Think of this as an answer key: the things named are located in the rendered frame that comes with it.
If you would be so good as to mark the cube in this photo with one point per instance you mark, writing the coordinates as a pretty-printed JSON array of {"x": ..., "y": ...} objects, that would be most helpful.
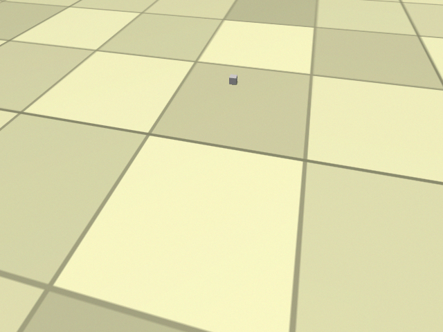
[{"x": 233, "y": 79}]

